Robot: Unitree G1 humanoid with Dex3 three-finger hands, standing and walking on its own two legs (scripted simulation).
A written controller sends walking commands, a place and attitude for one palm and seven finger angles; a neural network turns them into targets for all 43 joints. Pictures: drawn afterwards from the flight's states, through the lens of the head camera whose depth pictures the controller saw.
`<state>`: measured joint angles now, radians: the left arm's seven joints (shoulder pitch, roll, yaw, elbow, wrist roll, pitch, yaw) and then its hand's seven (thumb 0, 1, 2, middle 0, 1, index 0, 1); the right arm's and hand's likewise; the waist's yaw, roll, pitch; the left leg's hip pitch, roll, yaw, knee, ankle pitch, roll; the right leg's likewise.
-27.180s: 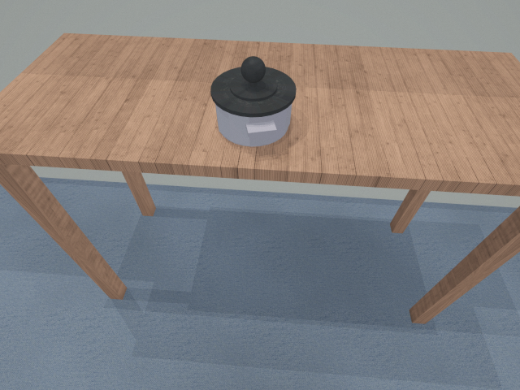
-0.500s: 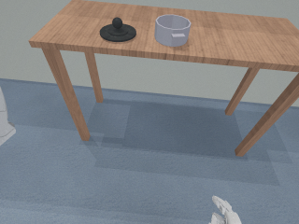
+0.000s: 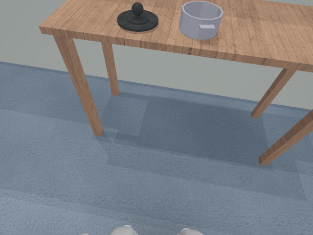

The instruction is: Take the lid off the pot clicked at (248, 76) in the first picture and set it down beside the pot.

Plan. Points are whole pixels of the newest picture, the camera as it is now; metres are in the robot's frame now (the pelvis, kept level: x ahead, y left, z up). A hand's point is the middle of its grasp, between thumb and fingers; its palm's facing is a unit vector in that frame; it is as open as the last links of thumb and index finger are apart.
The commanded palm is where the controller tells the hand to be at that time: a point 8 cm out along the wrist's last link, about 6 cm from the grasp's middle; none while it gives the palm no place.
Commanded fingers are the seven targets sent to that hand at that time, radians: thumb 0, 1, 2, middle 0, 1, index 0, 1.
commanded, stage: let the arm hang, fingers relaxed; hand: left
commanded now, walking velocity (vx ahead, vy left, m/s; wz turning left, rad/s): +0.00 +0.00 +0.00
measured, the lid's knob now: (137, 9) +0.85 +0.11 +0.13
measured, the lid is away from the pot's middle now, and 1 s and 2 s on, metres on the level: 0.24 0.24 0.24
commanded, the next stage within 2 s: look to check the result in 0.74 s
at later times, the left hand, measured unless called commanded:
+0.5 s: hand out of the picture +0.10 +0.16 -0.14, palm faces -0.03 -0.97 -0.23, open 7.2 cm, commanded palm none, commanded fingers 0.00 0.90 0.90 -0.20 -0.30 -0.20 -0.30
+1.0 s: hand out of the picture +0.05 +0.15 -0.15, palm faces -0.02 -0.98 -0.19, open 7.3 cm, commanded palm none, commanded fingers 0.00 0.90 0.90 -0.20 -0.30 -0.20 -0.30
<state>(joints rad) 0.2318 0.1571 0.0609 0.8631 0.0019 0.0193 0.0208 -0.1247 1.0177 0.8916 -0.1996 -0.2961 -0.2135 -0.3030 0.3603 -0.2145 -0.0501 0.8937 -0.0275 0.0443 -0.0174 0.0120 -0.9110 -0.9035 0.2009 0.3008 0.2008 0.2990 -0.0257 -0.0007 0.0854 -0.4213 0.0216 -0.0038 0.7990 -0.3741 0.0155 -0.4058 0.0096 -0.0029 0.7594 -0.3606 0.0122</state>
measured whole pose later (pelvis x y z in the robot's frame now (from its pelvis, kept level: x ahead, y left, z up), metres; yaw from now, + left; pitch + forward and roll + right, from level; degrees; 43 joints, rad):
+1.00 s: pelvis +0.04 -0.01 +0.03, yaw -3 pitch -1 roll +0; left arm 0.24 0.13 0.03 1.18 0.01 0.00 0.04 0.01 0.91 0.89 -0.20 -0.30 -0.20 -0.30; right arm 0.30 -0.11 -0.04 1.10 -0.01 0.02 -0.04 0.01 -0.91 -0.90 0.20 0.30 0.20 0.30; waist -0.02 0.02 0.05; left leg -0.15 0.04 0.06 0.46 -0.29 -0.01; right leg -0.14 0.01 0.03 0.44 -0.29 0.00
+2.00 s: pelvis +0.02 -0.01 +0.03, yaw -3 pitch -1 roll +0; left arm 0.26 0.12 0.03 1.17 0.01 -0.01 0.04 0.01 0.91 0.89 -0.20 -0.30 -0.20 -0.30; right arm 0.30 -0.11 -0.04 1.11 -0.01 0.01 -0.04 0.00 -0.91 -0.90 0.20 0.30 0.20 0.30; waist -0.02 0.01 0.04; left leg -0.18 0.03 0.06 0.46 -0.26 0.00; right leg -0.16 0.00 0.04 0.44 -0.26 0.01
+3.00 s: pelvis +0.02 -0.01 +0.03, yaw -4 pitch -1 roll +0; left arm 0.26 0.13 0.03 1.17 0.01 -0.01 0.04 0.01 0.92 0.89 -0.20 -0.30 -0.20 -0.30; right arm 0.29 -0.12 -0.05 1.12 -0.01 0.01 -0.04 0.00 -0.91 -0.90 0.20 0.30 0.20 0.30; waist -0.02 0.01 0.05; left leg -0.17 0.04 0.07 0.45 -0.26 -0.01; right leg -0.16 0.01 0.04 0.43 -0.25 0.00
